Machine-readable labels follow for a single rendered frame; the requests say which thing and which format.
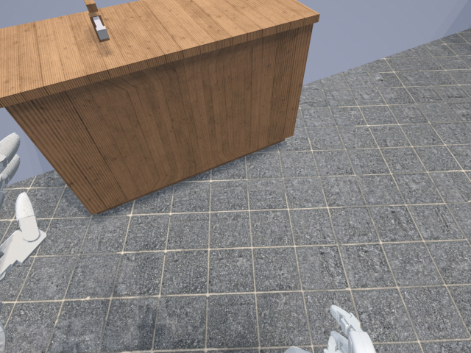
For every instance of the left robot hand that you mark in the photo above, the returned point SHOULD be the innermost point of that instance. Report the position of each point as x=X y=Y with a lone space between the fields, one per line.
x=20 y=245

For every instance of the tap lever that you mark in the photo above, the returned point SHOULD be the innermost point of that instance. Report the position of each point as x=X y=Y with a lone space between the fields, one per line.
x=102 y=31

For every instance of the right robot hand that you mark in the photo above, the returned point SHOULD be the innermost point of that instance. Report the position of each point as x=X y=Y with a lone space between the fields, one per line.
x=358 y=341

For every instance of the counter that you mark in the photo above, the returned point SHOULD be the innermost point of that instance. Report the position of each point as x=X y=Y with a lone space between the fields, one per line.
x=180 y=87

